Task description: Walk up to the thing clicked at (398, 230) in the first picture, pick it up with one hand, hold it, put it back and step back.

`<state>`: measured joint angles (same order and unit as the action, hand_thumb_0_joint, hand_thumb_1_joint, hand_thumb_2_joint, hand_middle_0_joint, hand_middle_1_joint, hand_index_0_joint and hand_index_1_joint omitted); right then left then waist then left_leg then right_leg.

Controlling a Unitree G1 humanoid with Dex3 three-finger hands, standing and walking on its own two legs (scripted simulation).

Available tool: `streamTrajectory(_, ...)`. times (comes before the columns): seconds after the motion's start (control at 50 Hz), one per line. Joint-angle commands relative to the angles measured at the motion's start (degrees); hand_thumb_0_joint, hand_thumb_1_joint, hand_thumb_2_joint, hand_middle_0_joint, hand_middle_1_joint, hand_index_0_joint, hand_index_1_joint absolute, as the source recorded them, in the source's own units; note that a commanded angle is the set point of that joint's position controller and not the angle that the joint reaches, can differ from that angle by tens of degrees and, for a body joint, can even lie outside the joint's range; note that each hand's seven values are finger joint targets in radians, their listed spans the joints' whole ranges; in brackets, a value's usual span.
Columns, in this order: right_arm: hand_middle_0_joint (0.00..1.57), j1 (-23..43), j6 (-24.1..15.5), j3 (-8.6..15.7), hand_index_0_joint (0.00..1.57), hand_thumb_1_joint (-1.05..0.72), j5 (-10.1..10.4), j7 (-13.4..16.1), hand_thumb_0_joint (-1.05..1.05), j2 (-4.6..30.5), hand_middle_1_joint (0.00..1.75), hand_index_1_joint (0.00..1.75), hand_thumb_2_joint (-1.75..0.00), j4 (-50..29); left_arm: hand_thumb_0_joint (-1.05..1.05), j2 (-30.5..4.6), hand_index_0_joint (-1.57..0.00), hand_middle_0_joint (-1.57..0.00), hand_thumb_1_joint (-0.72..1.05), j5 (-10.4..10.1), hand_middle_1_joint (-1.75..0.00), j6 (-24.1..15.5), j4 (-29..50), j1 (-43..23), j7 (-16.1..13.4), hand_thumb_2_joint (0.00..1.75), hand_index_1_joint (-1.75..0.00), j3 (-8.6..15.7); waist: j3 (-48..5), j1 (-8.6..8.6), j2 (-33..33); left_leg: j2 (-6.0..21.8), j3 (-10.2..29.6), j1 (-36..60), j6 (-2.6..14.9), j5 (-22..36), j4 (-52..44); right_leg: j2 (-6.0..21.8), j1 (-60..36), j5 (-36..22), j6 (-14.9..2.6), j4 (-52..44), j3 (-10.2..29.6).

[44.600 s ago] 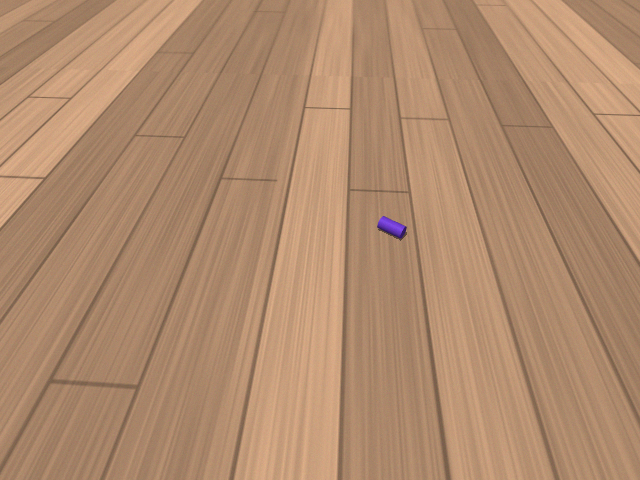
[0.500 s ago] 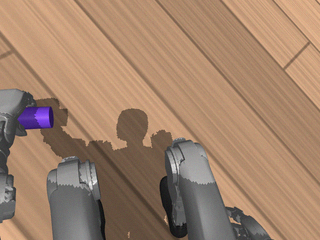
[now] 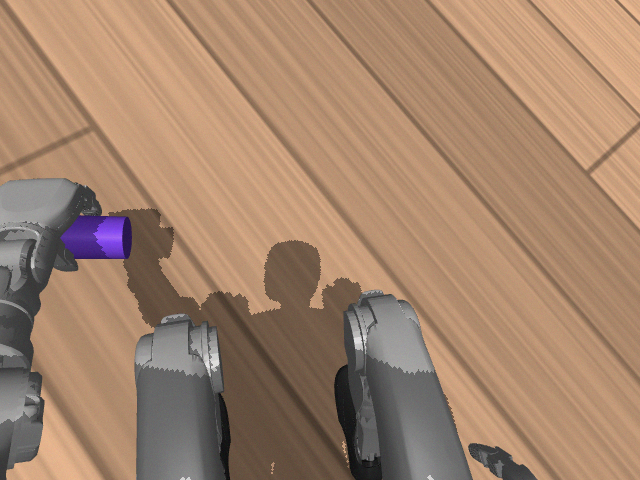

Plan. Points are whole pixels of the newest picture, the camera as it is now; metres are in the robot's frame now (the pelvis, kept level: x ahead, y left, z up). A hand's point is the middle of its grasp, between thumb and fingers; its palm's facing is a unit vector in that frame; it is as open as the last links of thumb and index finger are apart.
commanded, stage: lift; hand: left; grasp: from above
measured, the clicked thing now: (81, 237) +0.45 +0.29 -0.17
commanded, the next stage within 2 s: hold in 1.40 s
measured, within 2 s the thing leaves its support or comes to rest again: neither
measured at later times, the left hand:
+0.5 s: hand out of the picture +0.37 +0.29 +0.04, palm faces -0.43 -0.07 -0.90, open 8.5 cm
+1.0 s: hand out of the picture +0.33 +0.27 +0.22, palm faces -0.46 -0.09 -0.88, open 8.5 cm
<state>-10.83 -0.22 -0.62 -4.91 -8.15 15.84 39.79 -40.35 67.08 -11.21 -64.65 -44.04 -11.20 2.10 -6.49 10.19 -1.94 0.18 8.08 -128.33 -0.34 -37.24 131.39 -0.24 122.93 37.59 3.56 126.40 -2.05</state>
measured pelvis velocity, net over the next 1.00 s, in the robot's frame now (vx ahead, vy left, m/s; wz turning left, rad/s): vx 0.03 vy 0.00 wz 0.09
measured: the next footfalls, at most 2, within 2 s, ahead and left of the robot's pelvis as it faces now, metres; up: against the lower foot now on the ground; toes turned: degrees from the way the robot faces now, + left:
none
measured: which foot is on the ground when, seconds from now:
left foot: down 0.00-1.00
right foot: down 0.00-1.00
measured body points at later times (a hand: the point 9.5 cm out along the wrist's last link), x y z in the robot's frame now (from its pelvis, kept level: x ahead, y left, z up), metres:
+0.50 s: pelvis +0.00 +0.00 +0.13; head +0.16 +0.04 +0.55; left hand +0.39 +0.29 +0.09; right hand +0.14 -0.27 +0.01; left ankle +0.09 +0.13 -0.33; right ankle +0.11 -0.14 -0.33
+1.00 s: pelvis +0.03 +0.00 +0.29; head +0.10 +0.01 +0.74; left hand +0.35 +0.27 +0.27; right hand +0.16 -0.26 +0.18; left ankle +0.08 +0.13 -0.33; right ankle +0.11 -0.14 -0.33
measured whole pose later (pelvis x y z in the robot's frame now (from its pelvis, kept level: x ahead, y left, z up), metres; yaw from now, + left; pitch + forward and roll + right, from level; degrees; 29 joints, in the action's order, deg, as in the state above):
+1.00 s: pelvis +0.03 +0.00 +0.29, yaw +5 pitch +17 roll -2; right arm -13.5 -0.2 2.0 1.9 2.8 13.9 40.1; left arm -27.9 58.4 -6.3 -41.1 -16.3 -3.1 -6.8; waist -8.7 3.6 -2.4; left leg 2.8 1.9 -61.2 -0.7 -28.2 72.6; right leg 0.3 59.2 27.3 2.1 69.8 -0.1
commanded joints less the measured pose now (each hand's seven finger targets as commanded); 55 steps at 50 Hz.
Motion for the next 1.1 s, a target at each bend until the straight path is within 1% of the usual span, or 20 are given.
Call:
streamTrajectory(0.0,0.2,-9.5,-0.2,5.8,0.2,-0.91,1.6,2.0,0.0,14.2,0.3,0.3,-0.9,-3.1,0.0,-15.3,-1.23,-1.23,0.86,-3.5,-0.29,0.0,17.2,-16.7,1.0,0.46,-0.29,3.1,-40.4,-1.4,-14.5,-0.7,-4.3,34.5,1.77,5.7,-20.2,-1.5,-19.9,-9.6,-5.57,-15.1,-5.1)
streamTrajectory(0.02,0.2,-9.4,-0.1,6.1,0.2,-0.91,1.9,2.2,0.0,14.5,0.3,0.3,-0.91,-3.4,0.0,-16.0,-1.23,-1.24,0.85,-4.2,-0.28,-0.1,18.7,-16.6,1.4,0.47,-0.28,3.8,-39.8,-1.53,-14.5,-0.7,-3.9,35.0,1.72,5.1,-21.0,-1.3,-19.8,-9.1,-5.54,-15.2,-4.9)
streamTrajectory(0.08,0.2,-8.9,0.2,6.0,0.2,-0.91,2.3,2.8,0.0,13.6,0.3,0.3,-0.91,-4.1,0.0,-13.4,-1.22,-1.22,0.83,-5.1,-0.3,-0.6,20.0,-13.4,2.8,0.48,-0.3,2.8,-37.3,-1.47,-12.9,-0.4,-3.1,36.4,1.64,3.8,-23.8,-1.2,-20.0,-8.3,-5.3,-17.2,-4.7)
streamTrajectory(0.1,0.2,-8.4,0.1,6.0,0.2,-0.91,2.6,3.0,0.0,13.4,0.3,0.3,-0.91,-4.8,0.0,-14.0,-1.21,-1.22,0.83,-5.6,-0.3,-1.0,23.6,-15.0,2.9,0.48,-0.3,2.6,-38.6,-1.44,-13.2,-0.2,-3.1,37.7,1.71,3.6,-24.6,-1.3,-21.1,-8.4,-5.41,-17.9,-4.5)
streamTrajectory(0.16,0.2,-8.1,0.5,6.3,0.2,-0.91,3.0,3.6,0.0,12.9,0.3,0.3,-0.91,-5.7,0.0,-13.9,-1.2,-1.21,0.82,-6.0,-0.32,-1.0,27.3,-11.7,3.0,0.51,-0.33,3.1,-41.3,-2.69,-13.5,-0.3,-3.7,40.9,1.62,5.1,-26.6,-1.2,-24.0,-9.4,-5.38,-20.0,-3.8)
streamTrajectory(0.22,0.2,-8.0,0.7,6.8,0.2,-0.91,3.4,4.1,0.0,12.8,0.3,0.3,-0.9,-6.2,0.0,-13.5,-1.23,-1.23,0.86,-6.8,-0.33,-0.2,28.9,-8.2,3.2,0.51,-0.33,3.9,-39.6,-3.06,-13.2,-0.2,-3.1,44.2,1.42,4.9,-30.3,-0.8,-25.9,-9.2,-5.16,-22.7,-3.6)
streamTrajectory(0.28,0.2,-7.0,1.2,7.0,0.2,-0.91,3.8,4.9,0.0,12.7,0.3,0.3,-0.9,-7.1,0.0,-13.5,-1.23,-1.24,0.87,-7.0,-0.35,1.1,32.5,-7.2,3.7,0.55,-0.35,3.8,-40.8,-3.57,-14.0,0.3,-2.3,49.0,1.22,3.8,-34.2,-1.0,-28.0,-8.6,-5.04,-25.0,-3.5)
streamTrajectory(0.36,0.2,-5.9,1.6,7.1,0.2,-0.9,4.5,6.1,0.0,11.7,0.3,0.3,-0.9,-7.5,0.0,-10.3,-1.22,-1.23,0.87,-8.3,-0.36,3.1,37.2,-3.4,4.3,0.57,-0.37,2.4,-41.3,-4.04,-14.1,0.4,-2.3,54.3,1.05,4.9,-38.7,-1.0,-33.0,-9.4,-4.88,-29.2,-3.3)
streamTrajectory(0.44,0.2,-4.5,1.8,6.7,0.2,-0.9,5.1,7.5,0.0,10.7,0.3,0.3,-0.9,-8.2,0.0,-10.1,-1.2,-1.21,0.84,-9.8,-0.35,4.9,40.1,0.6,5.5,0.56,-0.36,2.5,-38.5,-4.81,-11.1,0.3,-3.7,56.7,1.52,3.7,-43.4,-1.2,-40.0,-8.4,-4.53,-35.8,-2.4)
streamTrajectory(0.46,0.2,-3.9,1.7,6.5,0.2,-0.9,5.3,7.8,0.0,10.2,0.3,0.3,-0.9,-8.2,0.0,-8.9,-1.21,-1.22,0.84,-10.1,-0.35,5.2,40.5,0.8,6.0,0.56,-0.36,1.4,-37.2,-4.45,-10.8,0.3,-4.4,56.6,1.7,2.5,-44.3,-1.5,-41.6,-7.5,-4.45,-37.7,-2.0)
streamTrajectory(0.52,0.2,-3.7,1.6,6.1,0.2,-0.9,5.8,8.9,0.0,9.6,0.3,0.3,-0.9,-8.1,0.0,-7.6,-1.23,-1.24,0.87,-10.9,-0.33,6.0,40.1,7.1,7.0,0.54,-0.34,1.4,-34.3,-5.1,-6.9,0.2,-5.3,59.1,1.87,4.2,-47.4,-1.4,-47.3,-8.1,-4.26,-42.7,-1.3)
streamTrajectory(0.54,0.2,-3.3,1.5,6.1,0.2,-0.9,5.9,9.3,0.0,9.5,0.3,0.3,-0.9,-8.1,0.0,-7.6,-1.23,-1.24,0.87,-11.4,-0.33,5.8,43.9,5.3,7.4,0.56,-0.34,1.1,-35.5,-4.93,-8.5,0.3,-5.0,61.3,1.69,4.8,-49.2,-1.3,-48.7,-8.9,-4.3,-43.4,-1.1)
streamTrajectory(0.6,0.2,-2.9,1.1,5.6,0.2,-0.9,6.4,10.4,0.0,8.5,0.3,0.3,-0.9,-7.7,0.0,-6.8,-1.22,-1.23,0.85,-11.9,-0.34,5.7,43.8,8.4,7.9,0.56,-0.36,0.8,-31.8,-5.01,-5.6,0.3,-5.7,63.8,1.93,5.3,-52.2,-1.5,-53.7,-9.0,-4.19,-48.5,-0.5)
streamTrajectory(0.66,0.2,-2.7,0.5,5.2,0.2,-0.91,6.5,11.2,0.0,7.5,0.3,0.3,-0.9,-7.4,0.0,-6.6,-1.2,-1.2,0.83,-11.6,-0.37,5.3,41.7,9.9,7.7,0.55,-0.38,1.4,-27.6,-5.09,-3.5,-0.2,-6.9,65.4,2.11,6.0,-55.3,-1.5,-58.6,-8.6,-4.13,-53.9,0.7)
streamTrajectory(0.72,0.2,-2.6,-0.2,5.2,0.2,-0.91,6.7,11.7,0.0,7.2,0.3,0.3,-0.9,-6.7,0.0,-3.7,-1.19,-1.19,0.83,-11.3,-0.38,4.8,39.6,10.1,7.2,0.56,-0.38,-0.2,-24.2,-4.83,-3.3,0.4,-6.1,69.8,1.8,5.1,-60.2,-1.4,-60.8,-8.1,-4.17,-57.3,0.8)
streamTrajectory(0.8,0.2,-2.3,-1.1,5.2,0.2,-0.91,6.9,11.8,0.0,7.2,0.3,0.3,-0.9,-6.2,0.0,-2.4,-1.19,-1.2,0.84,-10.2,-0.39,4.6,37.1,10.3,5.9,0.57,-0.4,-1.0,-21.2,-5.92,-4.3,0.8,-5.0,74.7,1.31,3.3,-67.0,-1.7,-64.5,-6.9,-4.21,-61.7,0.7)
streamTrajectory(0.82,0.2,-2.7,-1.3,5.1,0.2,-0.91,6.9,11.8,0.0,7.1,0.3,0.3,-0.9,-5.8,0.0,-1.7,-1.19,-1.2,0.84,-9.6,-0.4,4.5,36.7,9.7,5.8,0.57,-0.4,-2.0,-20.9,-5.66,-4.3,0.5,-5.6,76.1,1.24,4.4,-67.5,-1.7,-65.6,-7.7,-4.36,-63.0,1.0)
streamTrajectory(0.92,0.2,-3.6,-2.3,5.7,0.2,-0.91,6.9,11.9,0.0,6.9,0.3,0.3,-0.9,-4.6,0.0,-0.6,-1.14,-1.14,0.78,-9.3,-0.43,4.4,35.1,9.8,5.1,0.57,-0.43,-2.3,-21.8,-6.49,-4.0,0.2,-6.8,83.4,0.83,11.6,-71.6,-1.8,-72.7,-13.1,-4.33,-68.6,1.7)
streamTrajectory(0.94,0.2,-3.6,-2.4,5.5,0.2,-0.91,6.8,11.9,0.0,6.7,0.3,0.3,-0.9,-4.6,0.0,0.8,-1.14,-1.14,0.79,-9.3,-0.45,4.3,35.2,8.0,5.0,0.58,-0.45,-4.1,-21.1,-5.85,-4.3,0.2,-6.7,84.5,0.79,11.7,-72.8,-2.0,-73.3,-13.5,-4.28,-69.4,1.4)
streamTrajectory(1.08,0.2,-4.1,-3.1,5.6,0.2,-0.91,6.7,11.3,0.0,6.9,0.3,0.3,-0.9,-3.8,0.0,1.1,-1.15,-1.16,0.78,-8.1,-0.44,5.2,32.6,6.6,2.6,0.62,-0.45,-4.3,-18.5,-6.59,-3.7,-0.1,-7.2,92.0,0.39,16.1,-79.6,-1.9,-80.2,-17.6,-3.99,-75.6,1.1)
